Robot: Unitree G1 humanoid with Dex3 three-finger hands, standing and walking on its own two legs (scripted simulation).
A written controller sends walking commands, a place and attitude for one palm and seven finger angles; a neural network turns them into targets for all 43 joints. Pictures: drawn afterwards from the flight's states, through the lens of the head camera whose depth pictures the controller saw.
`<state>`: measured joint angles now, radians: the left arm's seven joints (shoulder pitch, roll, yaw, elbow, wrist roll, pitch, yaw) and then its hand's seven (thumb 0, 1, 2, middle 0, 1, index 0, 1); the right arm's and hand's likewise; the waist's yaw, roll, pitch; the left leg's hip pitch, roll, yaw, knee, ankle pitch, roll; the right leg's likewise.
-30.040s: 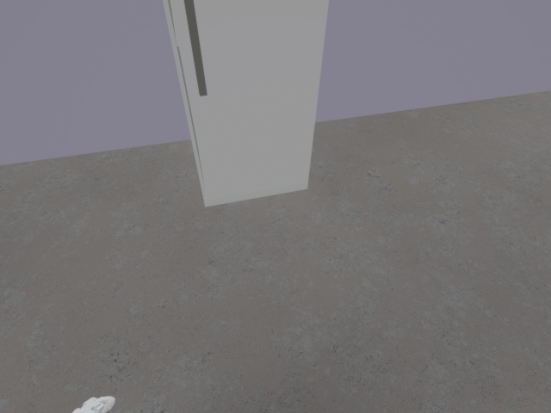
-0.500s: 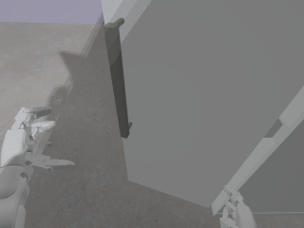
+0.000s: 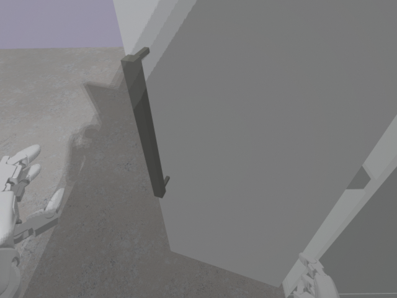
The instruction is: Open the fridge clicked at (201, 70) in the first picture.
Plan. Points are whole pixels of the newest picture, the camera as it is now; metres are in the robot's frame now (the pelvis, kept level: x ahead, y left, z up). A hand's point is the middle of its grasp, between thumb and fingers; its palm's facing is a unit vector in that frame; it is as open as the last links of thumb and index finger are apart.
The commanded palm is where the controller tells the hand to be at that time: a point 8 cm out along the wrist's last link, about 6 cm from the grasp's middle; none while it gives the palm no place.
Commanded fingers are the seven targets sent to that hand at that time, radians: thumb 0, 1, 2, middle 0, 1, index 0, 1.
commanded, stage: draw the hand back to the body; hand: left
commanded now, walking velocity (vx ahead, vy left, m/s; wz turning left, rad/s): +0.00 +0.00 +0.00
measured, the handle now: (153, 136) +0.44 +0.18 +0.10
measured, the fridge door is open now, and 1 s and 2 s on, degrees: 71 71 71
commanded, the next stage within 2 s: step back with the hand held close in 0.42 s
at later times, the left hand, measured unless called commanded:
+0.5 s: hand (47, 215) +0.18 +0.26 +0.16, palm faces +0.47 -0.79 -0.39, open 7.4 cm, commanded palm +0.13 +0.29 +0.17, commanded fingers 0.00 0.90 0.90 -0.20 -0.30 -0.20 -0.30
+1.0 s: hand (9, 235) +0.14 +0.30 +0.16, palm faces +0.39 -0.78 -0.49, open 7.4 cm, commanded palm +0.08 +0.33 +0.17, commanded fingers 0.00 0.90 0.90 -0.20 -0.30 -0.20 -0.30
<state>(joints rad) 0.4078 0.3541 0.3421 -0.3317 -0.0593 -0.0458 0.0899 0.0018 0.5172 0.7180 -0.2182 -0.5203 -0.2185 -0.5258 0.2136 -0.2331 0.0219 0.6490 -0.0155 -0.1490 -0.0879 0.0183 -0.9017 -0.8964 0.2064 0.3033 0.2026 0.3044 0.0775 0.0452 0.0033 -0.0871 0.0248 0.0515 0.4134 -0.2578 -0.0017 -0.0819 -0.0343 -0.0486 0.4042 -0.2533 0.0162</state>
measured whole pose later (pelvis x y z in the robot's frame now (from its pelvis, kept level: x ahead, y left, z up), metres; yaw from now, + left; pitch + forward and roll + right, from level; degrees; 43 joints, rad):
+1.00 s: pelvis -0.07 +0.03 -0.01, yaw -1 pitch -1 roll -1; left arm 0.52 0.46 0.44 -0.50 -0.03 -0.17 0.13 0.01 0.89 0.90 -0.21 -0.30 -0.21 -0.30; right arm 0.19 -0.21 0.01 0.53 0.00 -0.02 -0.09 0.02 -0.90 -0.90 0.21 0.30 0.20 0.30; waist 0.02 -0.03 0.05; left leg -0.30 0.01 0.08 0.52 -0.21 0.05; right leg -0.28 -0.06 -0.01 0.47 -0.17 0.05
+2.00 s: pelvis -0.24 -0.01 -0.01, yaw -2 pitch +2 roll +1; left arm 0.51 0.45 0.42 -0.47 -0.04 -0.21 0.15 0.01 0.89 0.90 -0.21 -0.30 -0.21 -0.30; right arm 0.27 -0.20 0.02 0.66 0.00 -0.12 -0.07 0.02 -0.90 -0.90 0.21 0.30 0.21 0.30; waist 0.01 -0.04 -0.08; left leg -0.40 0.02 0.07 0.62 -0.18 0.00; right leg -0.10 0.02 0.02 0.47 -0.40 -0.03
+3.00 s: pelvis -0.27 +0.00 +0.00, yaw -2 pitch +1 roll -1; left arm 0.51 0.42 0.39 -0.44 -0.04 -0.20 0.14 0.01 0.89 0.90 -0.21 -0.30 -0.21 -0.30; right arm 0.20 -0.21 0.01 0.61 -0.01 -0.13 -0.09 0.02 -0.90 -0.90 0.21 0.30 0.20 0.30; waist -0.01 -0.03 -0.01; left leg -0.34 0.03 0.05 0.46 -0.14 0.02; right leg -0.09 0.04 0.02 0.39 -0.32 -0.02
